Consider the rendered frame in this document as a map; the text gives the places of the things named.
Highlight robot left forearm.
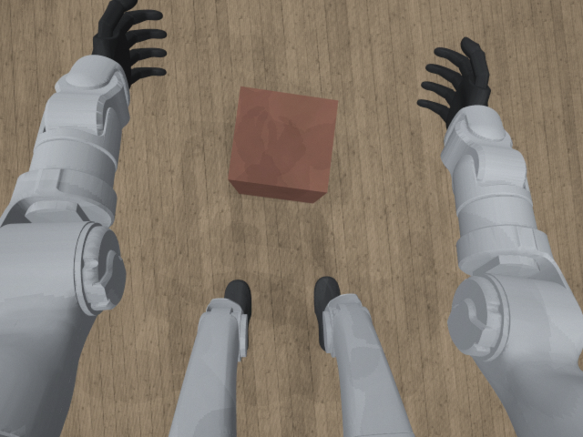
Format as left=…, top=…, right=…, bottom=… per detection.
left=0, top=55, right=130, bottom=228

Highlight left robot foot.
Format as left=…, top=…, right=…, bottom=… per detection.
left=224, top=279, right=251, bottom=350

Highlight right robot upper arm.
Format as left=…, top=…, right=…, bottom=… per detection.
left=447, top=272, right=583, bottom=437

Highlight carton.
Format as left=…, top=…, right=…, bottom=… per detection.
left=228, top=86, right=338, bottom=203

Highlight left robot upper arm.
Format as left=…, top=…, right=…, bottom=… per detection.
left=0, top=221, right=127, bottom=437

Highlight left robot hand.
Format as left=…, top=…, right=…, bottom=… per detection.
left=92, top=0, right=167, bottom=88

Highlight robot right forearm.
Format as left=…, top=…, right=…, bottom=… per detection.
left=441, top=105, right=583, bottom=349

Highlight robot left shin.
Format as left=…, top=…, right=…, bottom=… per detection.
left=198, top=298, right=244, bottom=328

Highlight right robot hand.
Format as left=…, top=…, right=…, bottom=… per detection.
left=417, top=37, right=491, bottom=130

